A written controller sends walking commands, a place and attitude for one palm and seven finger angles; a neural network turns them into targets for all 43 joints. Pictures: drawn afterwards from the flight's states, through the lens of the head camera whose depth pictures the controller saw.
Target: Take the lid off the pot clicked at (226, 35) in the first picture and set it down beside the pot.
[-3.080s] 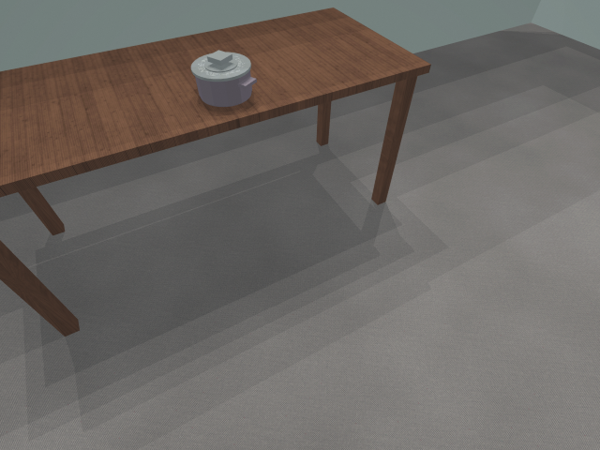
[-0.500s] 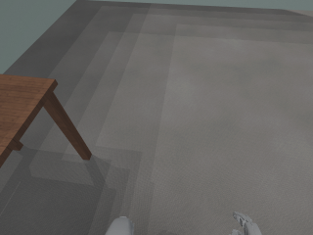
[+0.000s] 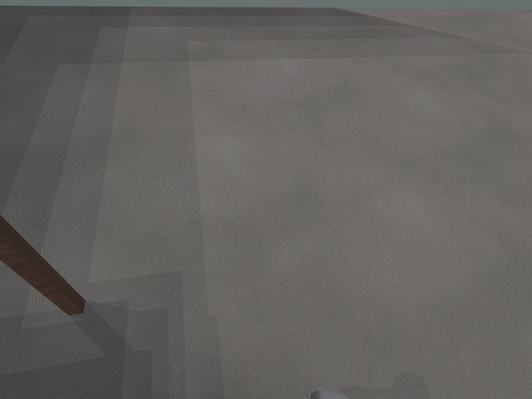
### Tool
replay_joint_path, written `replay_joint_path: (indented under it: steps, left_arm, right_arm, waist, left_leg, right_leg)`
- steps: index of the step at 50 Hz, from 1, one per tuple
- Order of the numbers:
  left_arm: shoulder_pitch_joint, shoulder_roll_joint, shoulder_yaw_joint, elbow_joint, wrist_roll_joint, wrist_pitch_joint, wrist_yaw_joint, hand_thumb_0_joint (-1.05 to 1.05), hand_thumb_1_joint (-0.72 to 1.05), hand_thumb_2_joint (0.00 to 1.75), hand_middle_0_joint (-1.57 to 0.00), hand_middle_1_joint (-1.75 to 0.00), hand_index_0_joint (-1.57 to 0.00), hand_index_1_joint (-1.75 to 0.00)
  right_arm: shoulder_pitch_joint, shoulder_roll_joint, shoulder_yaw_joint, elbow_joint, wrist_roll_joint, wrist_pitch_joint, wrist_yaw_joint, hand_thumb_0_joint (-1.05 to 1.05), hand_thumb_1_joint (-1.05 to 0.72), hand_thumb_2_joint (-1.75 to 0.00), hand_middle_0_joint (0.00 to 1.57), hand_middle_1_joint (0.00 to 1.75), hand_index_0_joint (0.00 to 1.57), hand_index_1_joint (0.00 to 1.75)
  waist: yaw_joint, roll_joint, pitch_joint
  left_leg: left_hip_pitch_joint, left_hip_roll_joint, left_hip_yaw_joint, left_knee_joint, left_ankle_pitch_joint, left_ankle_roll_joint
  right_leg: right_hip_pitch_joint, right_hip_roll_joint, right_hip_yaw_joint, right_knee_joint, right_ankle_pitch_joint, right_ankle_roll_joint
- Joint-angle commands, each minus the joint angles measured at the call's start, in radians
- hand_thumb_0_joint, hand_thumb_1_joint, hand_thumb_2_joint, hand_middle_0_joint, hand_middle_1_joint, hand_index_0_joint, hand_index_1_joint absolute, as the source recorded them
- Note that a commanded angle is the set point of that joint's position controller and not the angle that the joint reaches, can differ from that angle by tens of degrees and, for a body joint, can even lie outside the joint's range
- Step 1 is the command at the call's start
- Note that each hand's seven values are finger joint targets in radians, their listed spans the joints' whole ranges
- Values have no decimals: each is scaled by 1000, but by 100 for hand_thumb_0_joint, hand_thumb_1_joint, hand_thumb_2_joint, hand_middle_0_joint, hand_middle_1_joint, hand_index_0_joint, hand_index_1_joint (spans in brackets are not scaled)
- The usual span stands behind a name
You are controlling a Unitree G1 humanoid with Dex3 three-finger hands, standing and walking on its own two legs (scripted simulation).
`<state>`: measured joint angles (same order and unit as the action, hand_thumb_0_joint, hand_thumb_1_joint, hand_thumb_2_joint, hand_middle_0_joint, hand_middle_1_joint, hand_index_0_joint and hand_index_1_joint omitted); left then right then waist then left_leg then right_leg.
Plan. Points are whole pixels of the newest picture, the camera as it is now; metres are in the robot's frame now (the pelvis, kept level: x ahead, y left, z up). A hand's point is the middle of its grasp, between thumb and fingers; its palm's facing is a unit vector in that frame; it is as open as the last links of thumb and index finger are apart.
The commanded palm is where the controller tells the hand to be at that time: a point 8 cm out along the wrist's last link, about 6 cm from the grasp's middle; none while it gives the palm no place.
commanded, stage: walk to a spot facing it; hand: left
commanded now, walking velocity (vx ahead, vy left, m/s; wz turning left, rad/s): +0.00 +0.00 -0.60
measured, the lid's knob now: out of the picture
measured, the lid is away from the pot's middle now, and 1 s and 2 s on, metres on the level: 0.00 0.00 0.00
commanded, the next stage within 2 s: turn to face it in 1.08 s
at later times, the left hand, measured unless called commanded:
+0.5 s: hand out of the picture +0.13 +0.12 -0.15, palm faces -0.23 -0.94 -0.25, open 7.4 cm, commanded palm none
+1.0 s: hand (200, 310) +0.29 +0.14 -0.18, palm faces -0.45 -0.87 -0.20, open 7.4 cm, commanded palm none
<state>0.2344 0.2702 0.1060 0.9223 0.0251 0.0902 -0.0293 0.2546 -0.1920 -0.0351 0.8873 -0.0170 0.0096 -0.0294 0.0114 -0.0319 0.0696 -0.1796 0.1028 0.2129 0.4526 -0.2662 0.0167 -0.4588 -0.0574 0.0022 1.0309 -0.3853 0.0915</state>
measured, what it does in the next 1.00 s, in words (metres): walks ahead, turning right: right foot, then left foot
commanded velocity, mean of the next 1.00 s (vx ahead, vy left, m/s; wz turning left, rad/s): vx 0.13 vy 0.00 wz -0.54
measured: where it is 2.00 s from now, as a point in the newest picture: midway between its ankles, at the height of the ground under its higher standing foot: outside the picture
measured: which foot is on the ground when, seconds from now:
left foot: down 0.00-0.16, up 0.18-0.66, down 0.68-1.00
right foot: up 0.00-0.14, down 0.16-0.68, up 0.70-1.00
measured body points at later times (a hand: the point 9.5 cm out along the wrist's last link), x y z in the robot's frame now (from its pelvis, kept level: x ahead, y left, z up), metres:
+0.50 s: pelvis +0.02 -0.05 +0.00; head +0.03 -0.08 +0.45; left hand +0.14 +0.17 -0.13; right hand +0.03 -0.32 -0.15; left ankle +0.10 +0.10 -0.68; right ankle -0.02 -0.14 -0.74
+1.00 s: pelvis +0.15 -0.02 +0.00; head +0.19 -0.01 +0.45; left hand +0.32 +0.19 -0.16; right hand +0.04 -0.23 -0.13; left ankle +0.16 +0.06 -0.74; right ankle +0.08 -0.16 -0.64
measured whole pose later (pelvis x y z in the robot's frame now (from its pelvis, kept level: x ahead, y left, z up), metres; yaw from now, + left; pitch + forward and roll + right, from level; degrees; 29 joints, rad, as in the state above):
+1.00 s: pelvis +0.15 -0.02 +0.00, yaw -33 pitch -1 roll -2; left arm 0.25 0.24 0.12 0.96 0.03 0.06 -0.02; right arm 0.30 -0.15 -0.03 0.96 -0.01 -0.03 -0.04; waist 0.02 -0.04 0.07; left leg -0.12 0.07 0.27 0.42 -0.29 0.05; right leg -0.59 -0.05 -0.01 1.17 -0.25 0.07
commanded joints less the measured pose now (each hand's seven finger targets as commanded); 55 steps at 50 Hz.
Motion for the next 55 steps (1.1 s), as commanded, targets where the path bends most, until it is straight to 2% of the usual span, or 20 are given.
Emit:
replay_joint_path:
  steps: [1, 5, 7, 8, 9, 10, 11, 14, 20, 28, 32, 33, 34, 35, 36, 38, 42, 47, 51, 55]
  left_arm:
    - [-102, 20, -12, -112, -6, -35, -6, 0, 90, 90, -20, -30, -20, -30]
    - [-73, 16, -14, -105, -8, -53, -2, 0, 90, 90, -20, -30, -20, -30]
    - [16, 74, -3, -78, -3, -72, 7, 0, 90, 90, -20, -30, -20, -30]
    - [89, 195, 19, -59, 6, -87, 23, 0, 90, 90, -20, -30, -20, -30]
    - [140, 257, 33, -45, -10, -82, 36, 0, 90, 90, -20, -30, -20, -30]
    - [147, 232, 30, -44, -16, -80, 44, 0, 90, 90, -20, -30, -20, -30]
    - [108, 188, 30, -48, -17, -79, 51, 0, 90, 90, -20, -30, -20, -30]
    - [-1, 125, 4, -75, -18, -95, 42, 0, 90, 90, -20, -30, -20, -30]
    - [54, 133, 6, -61, -12, -122, 28, 0, 90, 90, -20, -30, -20, -30]
    - [116, 127, 3, -37, -2, -132, 32, 0, 90, 90, -20, -30, -20, -30]
    - [63, 126, 10, -37, -6, -126, 35, 0, 90, 90, -20, -30, -20, -30]
    - [57, 88, 5, -44, -11, -124, 32, 0, 90, 90, -20, -30, -20, -30]
    - [87, 26, -5, -52, -25, -119, 21, 0, 90, 90, -20, -30, -20, -30]
    - [87, 13, -7, -65, -17, -123, 17, 0, 90, 90, -20, -30, -20, -30]
    - [54, 45, -1, -70, -5, -118, 13, 0, 90, 90, -20, -30, -20, -30]
    - [76, 45, 12, -18, 8, -99, 1, 0, 90, 90, -20, -30, -20, -30]
    - [144, 0, 10, 16, 2, -63, -2, 0, 90, 90, -20, -30, -20, -30]
    - [80, -24, 8, -10, 3, -40, 4, 0, 90, 90, -20, -30, -20, -30]
    - [-32, -26, 0, -48, 2, -37, 2, 0, 90, 90, -20, -30, -20, -30]
    - [-128, -35, -13, -83, 1, -45, 1, 0, 90, 90, -20, -30, -20, -30]
  right_arm:
    - [63, -204, -64, -30, -8, -15, 0, 0, -90, -90, 20, 30, 20, 30]
    - [62, -228, -77, -13, -10, -14, 8, 0, -90, -90, 20, 30, 20, 30]
    - [65, -208, -75, -15, 2, -12, 15, 0, -90, -90, 20, 30, 20, 30]
    - [52, -131, -55, -49, 8, -6, 20, 0, -90, -90, 20, 30, 20, 30]
    - [-16, -110, -40, -93, -1, 3, 15, 0, -90, -90, 20, 30, 20, 30]
    - [-25, -126, -42, -93, 2, 9, 6, 0, -90, -90, 20, 30, 20, 30]
    - [-60, -126, -40, -86, 0, 14, 10, 0, -90, -90, 20, 30, 20, 30]
    - [-55, -145, -53, -57, -12, 14, 26, 0, -90, -90, 20, 30, 20, 30]
    - [-82, -133, -57, -54, -14, 1, 42, 0, -90, -90, 20, 30, 20, 30]
    - [-191, -107, -46, -103, -3, -30, 46, 0, -90, -90, 20, 30, 20, 30]
    - [-65, -107, -43, -68, 5, -55, 29, 0, -90, -90, 20, 30, 20, 30]
    - [40, -151, -50, -30, 4, -65, 15, 0, -90, -90, 20, 30, 20, 30]
    - [140, -264, -74, -8, -9, -72, 6, 0, -90, -90, 20, 30, 20, 30]
    - [184, -307, -78, -12, -8, -61, 8, 0, -90, -90, 20, 30, 20, 30]
    - [130, -282, -70, -36, -5, -49, 11, 0, -90, -90, 20, 30, 20, 30]
    - [5, -163, -33, -49, -5, -58, 5, 0, -90, -90, 20, 30, 20, 30]
    - [14, -115, -17, -25, 6, -66, -10, 0, -90, -90, 20, 30, 20, 30]
    - [73, -104, -25, 9, 7, -60, -14, 0, -90, -90, 20, 30, 20, 30]
    - [118, -107, -34, 39, 1, -51, -13, 0, -90, -90, 20, 30, 20, 30]
    - [149, -125, -48, 65, -8, -40, -7, 0, -90, -90, 20, 30, 20, 30]
  waist:
    - [-64, 248, -70]
    - [-44, 254, -114]
    - [7, 135, -175]
    - [48, -188, -194]
    - [76, -277, -200]
    - [72, -180, -196]
    - [68, -217, -164]
    - [8, -122, -57]
    - [14, -127, -28]
    - [41, -137, -6]
    - [-25, -113, -58]
    - [-67, -17, -104]
    - [-100, 254, -182]
    - [-101, 358, -167]
    - [-91, 243, -77]
    - [-25, 206, 26]
    - [19, 204, -21]
    - [10, 145, -28]
    - [-24, 148, -13]
    - [-61, 188, -22]
  left_leg:
    - [132, 252, -137, -105, 402, 116]
    - [110, 265, -79, -3, 467, 79]
    - [-8, 225, -7, 203, 356, -15]
    - [-290, 120, 35, 416, -85, -80]
    - [-440, 27, -55, 607, -401, -108]
    - [-460, 49, -160, 682, -367, -93]
    - [-488, 62, -181, 695, -300, -90]
    - [-455, 60, -178, 685, -116, -118]
    - [-447, 23, -170, 575, -28, -125]
    - [-361, -32, -176, 339, -69, -97]
    - [-31, -78, -153, 42, 11, -78]
    - [175, -37, -184, -52, 40, -66]
    - [359, 231, -488, -140, -96, -3]
    - [322, 410, -678, -236, -177, 73]
    - [191, 412, -654, -248, -210, 111]
    - [-9, 294, -440, -283, -126, 46]
    - [17, 196, -160, -203, 391, -16]
    - [85, 213, -85, -161, 557, 31]
    - [152, 246, -72, -140, 567, 89]
    - [202, 258, -21, -85, 615, 98]
  right_leg:
    - [-27, 7, -78, -186, -65, -15]
    - [103, 35, -106, -382, -12, -54]
    - [354, 6, -71, -638, 242, -87]
    - [559, -233, 236, -696, 553, -172]
    - [562, -365, 400, -656, 856, -274]
    - [530, -356, 334, -657, 726, -314]
    - [500, -279, 325, -687, 565, -287]
    - [371, -186, 244, -742, 373, -251]
    - [340, -140, 292, -804, 106, -259]
    - [327, -151, 383, -791, 136, -284]
    - [213, -91, 349, -643, 239, -229]
    - [107, -17, 293, -500, 242, -191]
    - [-95, 116, 160, -228, -11, -134]
    - [-213, 117, 51, 8, -203, -95]
    - [-217, 46, 69, 92, -169, -90]
    - [-158, 8, 45, 152, -31, -77]
    - [-113, 7, 16, 205, 114, -43]
    - [-181, -5, -7, 184, 153, -20]
    - [-207, -32, -43, 49, 131, -15]
    - [-144, -23, -98, -162, 61, -35]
